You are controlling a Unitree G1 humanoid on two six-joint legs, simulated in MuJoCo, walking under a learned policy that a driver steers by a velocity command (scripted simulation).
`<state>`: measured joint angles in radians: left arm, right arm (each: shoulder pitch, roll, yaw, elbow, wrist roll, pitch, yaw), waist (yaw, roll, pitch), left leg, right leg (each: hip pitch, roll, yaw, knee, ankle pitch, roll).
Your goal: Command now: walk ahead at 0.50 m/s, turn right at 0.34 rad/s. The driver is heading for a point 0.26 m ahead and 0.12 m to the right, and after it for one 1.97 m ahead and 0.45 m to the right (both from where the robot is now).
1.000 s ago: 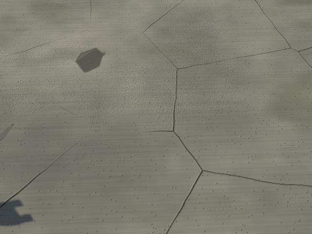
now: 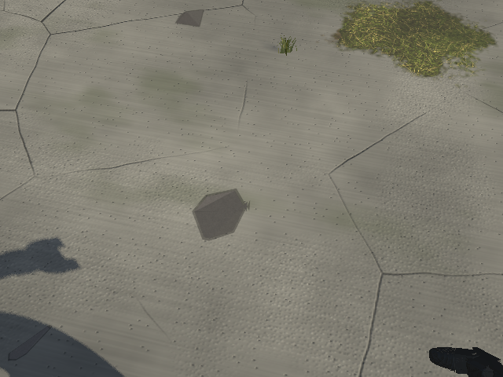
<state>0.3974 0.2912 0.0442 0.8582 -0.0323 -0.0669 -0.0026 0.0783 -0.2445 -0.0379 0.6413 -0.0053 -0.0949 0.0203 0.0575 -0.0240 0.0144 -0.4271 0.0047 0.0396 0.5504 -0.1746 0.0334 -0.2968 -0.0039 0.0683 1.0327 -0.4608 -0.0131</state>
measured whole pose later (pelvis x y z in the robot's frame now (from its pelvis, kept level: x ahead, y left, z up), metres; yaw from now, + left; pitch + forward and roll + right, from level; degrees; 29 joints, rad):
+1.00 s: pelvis +0.53 -0.12 +0.00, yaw -27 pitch +2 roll +0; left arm 0.36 0.29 0.06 0.77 -0.01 -0.05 0.01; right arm 0.10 -0.27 -0.05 0.72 0.00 -0.12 0.04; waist 0.04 -0.02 0.01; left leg -0.44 -0.04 0.02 0.55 -0.15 0.04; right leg -0.20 0.06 0.14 0.90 -0.48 -0.04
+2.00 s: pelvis +1.03 -0.23 -0.01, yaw +3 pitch +2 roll -1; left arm 0.30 0.31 0.06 0.84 -0.03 -0.08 -0.01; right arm 0.12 -0.29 -0.05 0.63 0.01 -0.04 0.04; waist 0.04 0.00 0.06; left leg -0.46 -0.03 0.04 0.63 -0.20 0.08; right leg -0.26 -0.07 -0.03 1.13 -0.49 0.01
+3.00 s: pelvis +1.61 -0.30 -0.01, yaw -27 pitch +2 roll +1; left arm 0.35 0.30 0.07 0.75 -0.03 -0.03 0.01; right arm 0.10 -0.27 -0.05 0.69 0.00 -0.12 0.02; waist 0.04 -0.03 0.00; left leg -0.45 -0.04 -0.02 0.55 -0.16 0.02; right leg -0.24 0.09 0.19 0.97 -0.50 -0.04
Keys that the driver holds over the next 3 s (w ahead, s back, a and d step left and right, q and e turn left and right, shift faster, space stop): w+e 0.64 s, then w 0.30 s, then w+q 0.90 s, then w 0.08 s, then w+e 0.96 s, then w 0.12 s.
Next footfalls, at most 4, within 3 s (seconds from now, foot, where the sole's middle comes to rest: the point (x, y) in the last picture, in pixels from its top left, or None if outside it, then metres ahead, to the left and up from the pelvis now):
0.44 right None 0.36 -0.18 -0.77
0.94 left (302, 297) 0.69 -0.09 -0.77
1.42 right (402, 259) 0.84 -0.39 -0.77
1.92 left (316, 177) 1.14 -0.14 -0.77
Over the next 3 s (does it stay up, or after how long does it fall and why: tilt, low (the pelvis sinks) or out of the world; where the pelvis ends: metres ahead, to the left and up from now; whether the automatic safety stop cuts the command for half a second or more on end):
stays up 1.61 -0.30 -0.01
